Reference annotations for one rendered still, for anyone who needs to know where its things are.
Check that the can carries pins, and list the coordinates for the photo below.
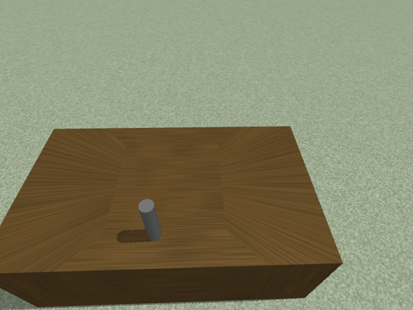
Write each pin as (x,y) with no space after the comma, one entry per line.
(148,213)

